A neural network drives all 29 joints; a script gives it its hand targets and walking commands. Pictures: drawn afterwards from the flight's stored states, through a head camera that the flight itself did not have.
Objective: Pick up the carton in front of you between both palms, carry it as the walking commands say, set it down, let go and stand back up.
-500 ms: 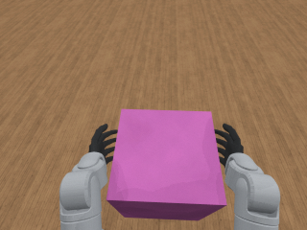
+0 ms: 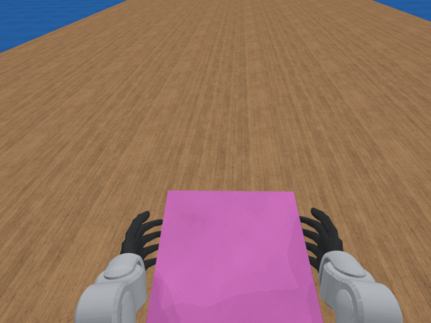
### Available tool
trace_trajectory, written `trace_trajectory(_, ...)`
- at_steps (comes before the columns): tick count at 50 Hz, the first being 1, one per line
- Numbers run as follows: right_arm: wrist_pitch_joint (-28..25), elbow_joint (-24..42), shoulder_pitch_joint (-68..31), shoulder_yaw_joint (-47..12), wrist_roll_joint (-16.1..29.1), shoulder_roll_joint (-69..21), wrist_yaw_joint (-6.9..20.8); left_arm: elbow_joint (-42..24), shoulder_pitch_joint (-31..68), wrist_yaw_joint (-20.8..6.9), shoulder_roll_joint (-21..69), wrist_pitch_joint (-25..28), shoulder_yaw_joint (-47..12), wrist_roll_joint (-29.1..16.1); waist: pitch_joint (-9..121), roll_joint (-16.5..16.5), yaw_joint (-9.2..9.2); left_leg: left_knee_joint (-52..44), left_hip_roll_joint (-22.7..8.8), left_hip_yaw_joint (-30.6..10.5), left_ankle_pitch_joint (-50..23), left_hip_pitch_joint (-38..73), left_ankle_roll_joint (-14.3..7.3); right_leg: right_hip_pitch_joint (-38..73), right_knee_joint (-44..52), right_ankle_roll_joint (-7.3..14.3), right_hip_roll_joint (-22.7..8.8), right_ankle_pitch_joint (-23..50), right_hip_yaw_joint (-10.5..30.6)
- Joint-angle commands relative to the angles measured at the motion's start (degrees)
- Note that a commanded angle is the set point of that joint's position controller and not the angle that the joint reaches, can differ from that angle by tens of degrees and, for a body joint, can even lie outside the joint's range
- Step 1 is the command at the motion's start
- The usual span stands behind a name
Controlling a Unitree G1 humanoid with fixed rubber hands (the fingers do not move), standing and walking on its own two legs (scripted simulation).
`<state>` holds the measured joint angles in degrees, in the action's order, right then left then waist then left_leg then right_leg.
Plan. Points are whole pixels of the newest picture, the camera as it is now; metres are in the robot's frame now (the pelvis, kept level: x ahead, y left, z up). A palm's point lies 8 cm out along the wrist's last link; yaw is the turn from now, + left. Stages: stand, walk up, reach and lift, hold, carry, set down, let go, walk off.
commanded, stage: carry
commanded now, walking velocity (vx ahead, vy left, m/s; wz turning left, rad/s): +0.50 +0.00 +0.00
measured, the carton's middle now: (229, 278) +0.24 +0.00 +0.03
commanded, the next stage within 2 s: none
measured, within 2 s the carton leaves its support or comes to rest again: neither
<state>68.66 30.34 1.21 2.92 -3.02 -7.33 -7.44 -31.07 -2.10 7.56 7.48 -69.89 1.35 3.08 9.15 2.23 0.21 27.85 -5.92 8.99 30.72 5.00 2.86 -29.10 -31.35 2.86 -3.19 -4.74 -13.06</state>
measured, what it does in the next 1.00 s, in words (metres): walks ahead: left foot, then right foot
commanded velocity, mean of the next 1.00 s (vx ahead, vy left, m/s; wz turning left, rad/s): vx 0.19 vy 0.00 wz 0.00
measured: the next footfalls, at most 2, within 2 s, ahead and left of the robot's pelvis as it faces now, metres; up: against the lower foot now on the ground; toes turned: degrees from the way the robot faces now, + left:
left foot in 0.48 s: +0.46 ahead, +0.13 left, +0.00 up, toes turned +5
right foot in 0.80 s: +0.54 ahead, -0.11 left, +0.00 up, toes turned +10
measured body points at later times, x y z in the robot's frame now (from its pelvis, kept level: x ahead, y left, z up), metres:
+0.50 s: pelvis +0.31 +0.02 +0.01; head +0.28 +0.03 +0.46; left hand +0.55 +0.17 +0.11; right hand +0.56 -0.13 +0.12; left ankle +0.43 +0.12 -0.72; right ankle +0.14 -0.10 -0.71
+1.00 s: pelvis +0.51 +0.01 +0.02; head +0.48 +0.00 +0.47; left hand +0.75 +0.16 +0.12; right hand +0.76 -0.14 +0.12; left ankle +0.43 +0.12 -0.71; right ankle +0.50 -0.09 -0.71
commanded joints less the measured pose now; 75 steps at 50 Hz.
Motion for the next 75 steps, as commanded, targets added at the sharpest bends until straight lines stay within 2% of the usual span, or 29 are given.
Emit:
trace_trajectory(1,1.4,5.5,-21.9,-34.5,15.4,-34.4,4.3,-2.4,21.7,-3.6,35.2,0.5,-31.1,-14.8,13.0,-21.9,-2.47,40.5,7.6,-0.1,-5.2,-39.9,0.2,43.3,18.2,9.7,-21.9,-17.4,42.9)
trace_trajectory(2,1.4,4.7,-22.5,-35.5,16.1,-36.4,4.4,-2.6,21.2,-3.9,37.2,0.7,-31.1,-15.5,12.3,-18.7,-1.66,47.8,4.7,-7.3,-3.8,-42.4,-1.8,40.2,19.5,9.8,-21.7,-9.3,42.1)
trace_trajectory(3,1.0,4.2,-23.0,-35.9,16.2,-39.3,4.9,-3.1,22.4,-4.5,40.0,1.1,-32.1,-15.9,12.3,-14.2,-1.51,49.7,1.9,-8.8,-6.1,-43.1,-3.5,36.8,17.7,8.9,-20.1,-3.5,36.0)
trace_trajectory(4,0.6,3.6,-23.5,-36.3,16.3,-42.2,5.5,-3.2,23.8,-5.1,42.8,1.6,-32.9,-16.3,11.8,-8.2,-1.33,47.4,-0.5,-9.6,-9.2,-42.0,-4.3,32.4,17.5,7.4,-18.9,-2.4,30.7)
trace_trajectory(5,0.1,3.0,-23.4,-36.4,16.1,-44.7,6.0,-3.4,25.2,-5.7,44.9,2.1,-33.6,-16.6,10.9,-5.7,-1.0,43.3,-2.4,-10.3,-12.4,-40.1,-4.4,27.8,19.0,5.8,-17.7,-5.1,26.2)
trace_trajectory(8,-1.3,1.6,-21.3,-36.6,14.5,-48.1,6.8,-3.3,25.2,-7.3,47.9,3.1,-35.4,-17.1,9.4,-8.0,-0.73,31.7,-2.2,-7.1,-16.2,-37.0,-3.6,22.7,23.2,3.9,-15.0,-12.5,17.1)
trace_trajectory(11,-1.9,2.2,-19.5,-36.5,13.4,-48.2,6.8,-4.2,23.7,-8.0,46.9,3.3,-35.9,-17.2,6.8,-8.7,-0.92,19.6,-1.9,-4.2,-19.3,-38.7,-1.9,23.8,25.8,5.0,-14.6,-11.5,13.8)
trace_trajectory(16,-1.0,4.7,-19.6,-36.8,14.4,-44.5,5.9,-6.3,22.3,-7.1,42.2,2.4,-35.2,-16.7,2.1,-9.2,-1.3,6.2,-0.2,-0.6,-27.3,-39.3,-1.8,27.3,25.3,3.9,-12.3,-6.0,8.7)
trace_trajectory(20,0.6,5.3,-19.4,-35.8,14.9,-39.4,5.1,-5.6,20.8,-5.4,38.1,1.0,-33.4,-15.2,-1.5,-10.3,-1.61,1.4,0.7,1.7,-27.6,-38.0,-2.4,30.1,22.1,3.4,-11.9,1.8,6.7)
trace_trajectory(23,1.4,4.2,-17.8,-34.4,15.0,-37.3,4.6,-5.7,20.9,-4.4,36.7,0.1,-33.1,-14.8,0.8,-8.8,-0.54,-4.1,5.1,7.1,-27.8,-24.2,-3.4,28.6,6.6,0.1,-8.7,20.3,0.8)
trace_trajectory(24,1.6,3.9,-17.1,-33.8,14.8,-37.0,4.6,-5.7,20.5,-4.2,36.1,-0.1,-33.1,-14.7,4.4,-7.1,0.15,-3.7,3.7,5.6,-30.2,-12.1,-4.0,22.2,-2.2,-2.2,-6.8,20.9,-1.1)
trace_trajectory(25,1.6,3.7,-16.0,-33.0,14.5,-36.1,4.5,-6.1,21.0,-4.0,35.6,-0.4,-33.2,-14.9,8.5,0.7,0.94,-5.8,-7.1,-8.6,-38.8,-1.2,-6.2,12.5,-16.0,-5.0,-3.7,4.5,-1.4)
trace_trajectory(26,1.2,3.1,-17.3,-33.0,14.9,-36.6,4.6,-7.5,21.3,-4.1,36.4,-0.7,-34.4,-15.6,14.4,16.1,1.21,-7.0,-19.1,-27.3,-51.3,12.7,-15.2,-3.3,-31.5,-6.9,2.9,-19.7,1.6)
trace_trajectory(27,0.9,3.3,-15.9,-33.3,15.7,-38.9,5.0,-7.5,21.4,-4.6,38.0,-0.6,-35.5,-16.4,14.0,14.9,0.89,-8.7,-19.8,-27.9,-60.3,9.3,-16.9,-6.3,-39.3,-5.8,2.3,-27.6,8.1)
trace_trajectory(28,0.4,4.1,-16.6,-33.8,16.2,-42.0,5.7,-7.6,22.6,-5.3,41.1,-0.1,-36.4,-16.8,13.9,10.8,1.03,-8.2,-18.4,-22.4,-65.7,6.6,-16.4,-6.2,-40.0,-4.5,0.4,-26.9,10.6)
trace_trajectory(29,-0.2,4.8,-17.8,-34.7,16.6,-45.2,6.4,-7.4,23.5,-6.0,44.3,0.5,-37.1,-17.0,14.3,5.0,0.98,-8.2,-17.2,-18.3,-63.4,4.3,-14.4,-5.6,-36.4,-3.5,-1.9,-24.8,12.3)
trace_trajectory(30,-0.9,5.4,-19.3,-35.7,17.0,-47.9,7.1,-7.1,24.0,-6.6,46.9,1.3,-37.5,-16.9,13.1,2.6,0.65,-9.8,-15.7,-14.3,-59.8,0.3,-12.1,-3.1,-28.5,-3.3,-3.6,-21.9,12.8)
trace_trajectory(31,-1.5,5.9,-20.6,-36.5,17.2,-49.5,7.7,-6.8,24.0,-7.0,48.9,2.0,-37.8,-16.8,12.8,3.0,0.26,-11.1,-13.7,-10.4,-56.0,-2.7,-10.0,0.5,-20.4,-3.4,-3.5,-19.9,11.7)
trace_trajectory(34,-2.8,6.4,-19.8,-38.0,17.8,-50.2,8.9,-6.2,21.1,-7.2,50.6,3.9,-37.8,-15.3,13.0,5.4,0.06,-10.4,-10.7,-3.7,-55.4,-6.0,-9.7,8.7,-5.3,-4.1,-0.2,-16.7,7.4)
trace_trajectory(36,-3.1,7.0,-18.6,-38.4,17.8,-48.9,9.1,-7.0,19.8,-6.9,49.5,4.3,-37.7,-14.6,13.5,7.0,0.38,-8.9,-10.1,-2.2,-54.2,-5.8,-9.4,10.6,0.4,-4.1,0.4,-9.7,4.8)
trace_trajectory(39,-2.5,8.2,-18.6,-38.3,17.5,-45.7,8.7,-9.3,19.6,-6.4,46.0,3.6,-37.0,-14.3,11.7,5.0,0.03,-5.4,-6.6,0.3,-39.0,-11.7,-5.5,19.4,11.0,-4.1,-1.4,7.3,3.2)
trace_trajectory(40,-2.0,7.5,-18.3,-37.9,16.8,-44.1,8.3,-9.2,19.5,-6.2,44.1,3.0,-36.4,-14.2,11.2,3.5,-0.05,-4.3,-6.3,0.1,-32.6,-15.7,-4.2,23.4,10.5,-4.0,-4.8,9.0,5.2)
trace_trajectory(41,-1.3,6.6,-17.8,-37.1,15.9,-42.2,7.8,-9.0,19.8,-6.0,41.6,2.2,-35.5,-14.1,10.0,-1.7,0.12,-2.2,-5.0,0.5,-24.1,-19.3,-2.5,25.3,8.3,-3.5,-10.1,20.4,9.6)
trace_trajectory(42,-0.4,7.3,-18.7,-37.1,15.9,-40.6,7.3,-7.8,20.9,-5.9,40.6,1.8,-34.8,-14.1,9.1,-5.5,0.13,-3.8,-3.4,-1.8,-23.1,-18.3,-1.5,23.8,5.7,-1.3,-11.4,23.1,10.6)
trace_trajectory(43,0.5,7.1,-19.0,-36.5,15.7,-39.2,6.9,-5.8,19.8,-5.8,40.0,1.3,-34.0,-14.1,7.1,-7.5,-0.09,-3.6,-3.5,-1.9,-23.0,-16.5,-1.2,20.4,6.6,-0.9,-10.9,21.0,11.2)
trace_trajectory(46,1.7,3.8,-18.7,-35.6,14.7,-37.8,6.3,-2.2,18.7,-5.7,38.1,0.3,-32.0,-13.7,6.2,-6.5,-0.05,-0.1,-4.0,-1.7,-34.4,-14.8,-0.7,19.7,4.1,-1.1,-8.8,31.3,9.4)
trace_trajectory(50,1.1,0.5,-19.0,-34.8,13.5,-39.3,6.9,-0.4,20.3,-6.7,39.2,0.8,-32.5,-13.7,10.2,-5.4,-0.1,1.3,-3.2,-1.4,-38.7,-14.2,-0.2,23.5,1.5,-0.9,-8.5,38.8,8.7)
trace_trajectory(62,-10.0,-11.0,-23.3,-32.8,9.4,-42.0,12.1,10.0,26.4,-12.0,42.0,11.5,-31.9,-10.2,11.7,-2.0,-0.23,1.2,-3.9,-1.9,-46.0,-11.4,-1.2,22.6,-0.6,-1.5,-7.0,28.1,7.0)
trace_trajectory(75,-24.7,-29.4,-31.2,-24.6,3.6,-41.9,15.6,28.6,32.8,-14.9,41.8,26.0,-23.4,-3.6,8.6,-1.9,-0.22,-1.7,-4.2,-2.5,-34.1,-13.6,-2.3,20.7,2.9,-1.2,-7.0,14.3,7.4)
